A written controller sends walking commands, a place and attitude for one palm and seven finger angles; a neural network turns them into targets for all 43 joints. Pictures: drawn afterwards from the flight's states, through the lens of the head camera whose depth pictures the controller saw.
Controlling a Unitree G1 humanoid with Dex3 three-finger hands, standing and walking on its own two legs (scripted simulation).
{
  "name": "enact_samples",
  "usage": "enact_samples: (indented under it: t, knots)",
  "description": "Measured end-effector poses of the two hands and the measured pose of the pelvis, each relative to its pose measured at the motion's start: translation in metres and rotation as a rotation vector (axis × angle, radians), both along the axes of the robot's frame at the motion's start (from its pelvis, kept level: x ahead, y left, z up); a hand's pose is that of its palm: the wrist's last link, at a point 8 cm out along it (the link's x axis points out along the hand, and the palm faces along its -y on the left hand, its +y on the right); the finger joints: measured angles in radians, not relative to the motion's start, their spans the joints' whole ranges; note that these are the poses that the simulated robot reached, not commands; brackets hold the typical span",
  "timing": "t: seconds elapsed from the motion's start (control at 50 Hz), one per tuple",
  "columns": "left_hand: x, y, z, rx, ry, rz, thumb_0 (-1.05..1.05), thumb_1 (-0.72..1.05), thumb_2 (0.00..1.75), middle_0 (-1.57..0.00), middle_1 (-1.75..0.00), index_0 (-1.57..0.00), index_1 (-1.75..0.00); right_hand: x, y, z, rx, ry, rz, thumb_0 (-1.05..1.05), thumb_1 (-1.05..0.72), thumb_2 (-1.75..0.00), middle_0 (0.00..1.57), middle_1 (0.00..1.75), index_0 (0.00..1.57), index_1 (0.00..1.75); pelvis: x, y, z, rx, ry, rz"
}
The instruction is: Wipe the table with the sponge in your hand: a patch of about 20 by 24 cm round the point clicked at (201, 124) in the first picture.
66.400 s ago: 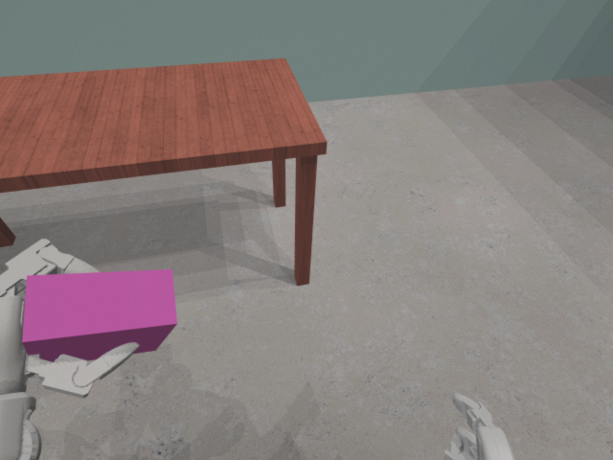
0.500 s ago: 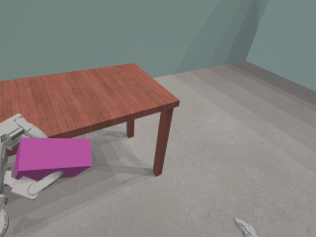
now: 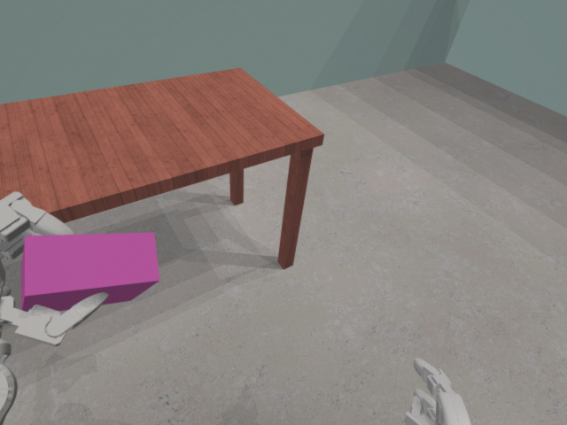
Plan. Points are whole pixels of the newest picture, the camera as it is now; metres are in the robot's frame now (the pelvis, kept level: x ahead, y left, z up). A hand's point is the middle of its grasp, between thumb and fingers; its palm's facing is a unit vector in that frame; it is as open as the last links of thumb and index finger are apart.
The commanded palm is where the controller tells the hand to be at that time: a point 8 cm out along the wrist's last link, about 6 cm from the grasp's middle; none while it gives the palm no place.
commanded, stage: stop stepping back and stand still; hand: left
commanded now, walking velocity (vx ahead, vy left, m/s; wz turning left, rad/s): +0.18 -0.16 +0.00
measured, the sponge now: (106, 272) +0.25 +0.22 +0.15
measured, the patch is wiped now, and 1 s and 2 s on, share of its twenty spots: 1.00 1.00 1.00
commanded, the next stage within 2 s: stand and wait in 0.92 s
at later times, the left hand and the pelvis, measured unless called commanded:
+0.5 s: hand (53, 262) +0.24 +0.26 +0.17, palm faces +0.45 -0.82 -0.34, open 9.6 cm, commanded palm +0.18 +0.30 +0.19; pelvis +0.04 +0.01 +0.00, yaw +3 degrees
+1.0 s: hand (57, 248) +0.27 +0.27 +0.17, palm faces +0.40 -0.85 -0.34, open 9.6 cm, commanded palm +0.21 +0.31 +0.19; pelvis +0.07 +0.02 +0.01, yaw +2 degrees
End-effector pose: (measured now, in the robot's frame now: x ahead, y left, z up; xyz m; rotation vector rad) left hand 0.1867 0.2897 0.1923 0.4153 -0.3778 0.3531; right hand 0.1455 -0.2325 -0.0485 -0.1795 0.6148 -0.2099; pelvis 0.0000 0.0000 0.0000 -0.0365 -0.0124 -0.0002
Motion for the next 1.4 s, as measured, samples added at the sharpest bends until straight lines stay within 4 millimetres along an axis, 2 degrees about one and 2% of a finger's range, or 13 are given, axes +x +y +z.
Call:
enact_samples:
  t: [0.1,0.18,0.22,0.28,0.36,0.44,0.52,0.62,0.74,0.84,0.98,1.2,1.4]
  knots:
    - [-0.011,-0.011,-0.004,-0.007,0.108,0.002,-0.01,-0.49,1.08,-0.79,-1.41,-0.81,-1.40,-0.012,0.010,-0.012,0.054,0.076,0.022,0.01,-0.90,-0.90,0.20,0.30,0.21,0.30,0.008,-0.003,0.009,-0.013,0.010,0.009]
    - [-0.021,-0.018,-0.021,0.014,0.155,0.019,-0.01,-0.50,1.08,-0.79,-1.41,-0.81,-1.40,-0.008,0.003,-0.041,0.039,0.168,0.067,0.01,-0.90,-0.90,0.20,0.30,0.21,0.30,0.010,-0.008,-0.007,-0.014,0.003,0.035]
    - [-0.023,-0.015,-0.024,-0.020,0.151,0.032,-0.01,-0.50,1.08,-0.79,-1.40,-0.81,-1.40,-0.005,-0.001,-0.046,0.013,0.221,0.080,0.01,-0.90,-0.90,0.20,0.30,0.21,0.30,0.010,-0.005,-0.006,-0.024,-0.013,0.050]
    - [-0.023,-0.007,-0.016,-0.033,0.088,0.052,-0.01,-0.50,1.08,-0.79,-1.40,-0.81,-1.40,0.005,-0.003,-0.038,-0.026,0.229,0.075,0.01,-0.90,-0.90,0.20,0.30,0.21,0.30,0.014,-0.002,-0.004,-0.001,-0.020,0.044]
    - [-0.012,0.004,-0.006,-0.018,-0.007,0.062,-0.01,-0.50,1.08,-0.79,-1.40,-0.81,-1.40,0.029,-0.003,-0.026,-0.067,0.125,0.050,0.01,-0.91,-0.90,0.20,0.30,0.21,0.30,0.020,0.007,-0.010,0.005,-0.026,0.045]
    - [0.005,0.009,-0.004,-0.010,0.030,0.090,-0.01,-0.50,1.08,-0.79,-1.40,-0.81,-1.40,0.051,0.009,-0.015,-0.011,0.043,0.056,0.01,-0.91,-0.90,0.20,0.30,0.20,0.30,0.032,0.006,-0.004,0.028,-0.018,0.047]
    - [0.015,0.007,-0.011,-0.025,0.082,0.083,-0.01,-0.50,1.08,-0.79,-1.40,-0.81,-1.40,0.069,0.020,-0.015,0.014,0.044,0.095,0.01,-0.91,-0.90,0.20,0.30,0.20,0.30,0.044,0.009,-0.001,0.004,-0.007,0.063]
    - [0.022,0.014,-0.019,-0.061,0.126,0.074,-0.01,-0.50,1.08,-0.79,-1.40,-0.81,-1.40,0.082,0.029,-0.011,-0.009,0.096,0.101,0.01,-0.91,-0.90,0.20,0.30,0.21,0.30,0.058,0.018,0.005,0.010,0.008,0.057]
    - [0.035,0.032,-0.014,-0.022,0.135,0.108,-0.01,-0.50,1.08,-0.79,-1.40,-0.81,-1.40,0.099,0.040,-0.006,-0.019,0.097,0.112,0.01,-0.91,-0.90,0.20,0.30,0.21,0.30,0.066,0.026,0.008,0.016,0.016,0.049]
    - [0.044,0.030,-0.011,-0.032,0.124,0.097,-0.01,-0.50,1.08,-0.79,-1.41,-0.81,-1.40,0.108,0.046,-0.003,-0.001,0.078,0.121,0.01,-0.91,-0.90,0.20,0.30,0.21,0.30,0.068,0.027,0.009,0.015,0.018,0.044]
    - [0.040,0.017,-0.012,-0.041,0.140,0.055,-0.01,-0.50,1.08,-0.79,-1.41,-0.81,-1.40,0.106,0.043,0.001,0.010,0.063,0.109,0.01,-0.90,-0.90,0.20,0.30,0.21,0.30,0.067,0.024,0.010,0.013,0.017,0.044]
    - [0.015,0.021,-0.015,-0.068,0.152,0.123,-0.01,-0.50,1.08,-0.79,-1.40,-0.81,-1.40,0.080,0.025,-0.004,-0.021,0.100,0.097,0.01,-0.91,-0.90,0.20,0.30,0.21,0.30,0.051,0.019,0.012,0.009,0.008,0.048]
    - [0.008,0.021,-0.021,-0.078,0.171,0.107,-0.01,-0.50,1.08,-0.79,-1.40,-0.81,-1.40,0.061,0.024,-0.004,-0.034,0.111,0.080,0.01,-0.91,-0.90,0.20,0.30,0.21,0.30,0.037,0.021,0.013,0.003,0.007,0.048]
